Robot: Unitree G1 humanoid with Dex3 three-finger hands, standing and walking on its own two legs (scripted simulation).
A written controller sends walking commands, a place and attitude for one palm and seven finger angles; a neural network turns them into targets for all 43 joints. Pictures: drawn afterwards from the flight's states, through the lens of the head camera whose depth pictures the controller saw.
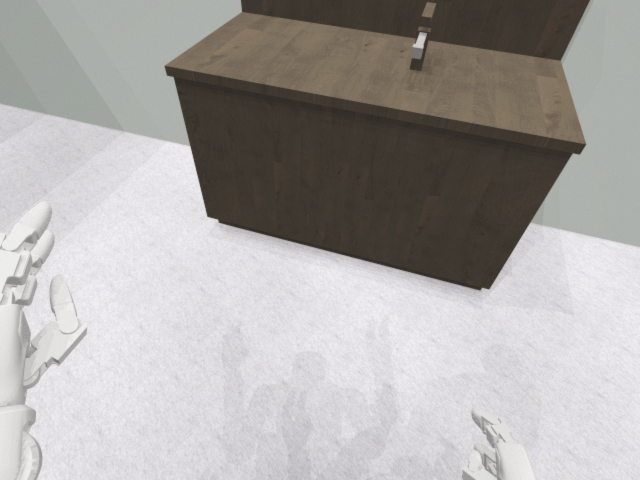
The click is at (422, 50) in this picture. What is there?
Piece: tap's lever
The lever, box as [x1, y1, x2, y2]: [410, 44, 423, 58]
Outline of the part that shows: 413,44 410,57 420,58 423,45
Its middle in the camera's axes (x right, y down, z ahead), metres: +0.26 -0.51 +1.04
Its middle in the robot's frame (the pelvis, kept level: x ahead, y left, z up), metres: +1.14 -0.19 +0.07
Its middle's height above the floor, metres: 0.84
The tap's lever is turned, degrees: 0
